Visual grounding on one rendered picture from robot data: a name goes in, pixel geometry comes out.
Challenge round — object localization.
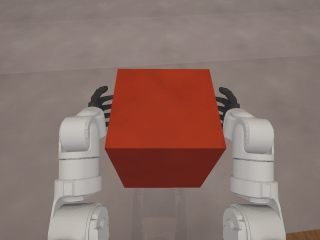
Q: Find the robot left hand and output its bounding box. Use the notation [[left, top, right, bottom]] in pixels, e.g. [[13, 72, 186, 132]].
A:
[[88, 86, 114, 127]]

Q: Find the robot right forearm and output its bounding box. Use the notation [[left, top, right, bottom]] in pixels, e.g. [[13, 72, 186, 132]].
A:
[[223, 108, 286, 240]]

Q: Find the robot left forearm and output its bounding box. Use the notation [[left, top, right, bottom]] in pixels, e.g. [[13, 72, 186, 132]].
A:
[[48, 106, 107, 240]]

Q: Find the robot right upper arm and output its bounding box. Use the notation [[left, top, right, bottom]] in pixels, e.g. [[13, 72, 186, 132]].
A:
[[223, 203, 286, 240]]

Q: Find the robot right hand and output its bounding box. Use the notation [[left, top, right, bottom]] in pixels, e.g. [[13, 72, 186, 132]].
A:
[[215, 87, 240, 129]]

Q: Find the robot left upper arm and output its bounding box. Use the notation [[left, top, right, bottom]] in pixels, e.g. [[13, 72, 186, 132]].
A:
[[48, 202, 110, 240]]

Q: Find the carton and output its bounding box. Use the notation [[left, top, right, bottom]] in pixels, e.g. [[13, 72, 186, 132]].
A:
[[104, 69, 227, 188]]

